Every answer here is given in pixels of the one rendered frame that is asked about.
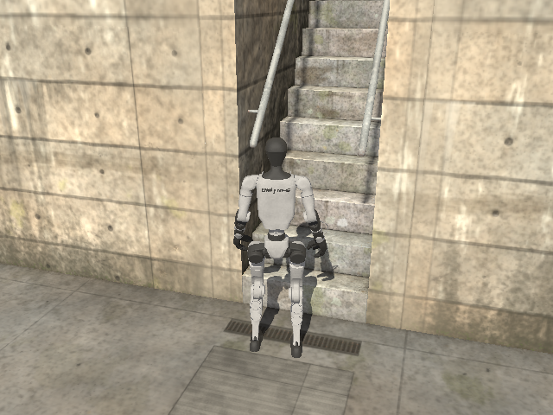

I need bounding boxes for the stairs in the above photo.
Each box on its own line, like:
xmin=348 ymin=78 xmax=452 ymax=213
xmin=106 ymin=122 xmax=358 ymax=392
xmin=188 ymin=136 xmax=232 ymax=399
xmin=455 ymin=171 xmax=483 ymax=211
xmin=242 ymin=0 xmax=390 ymax=323

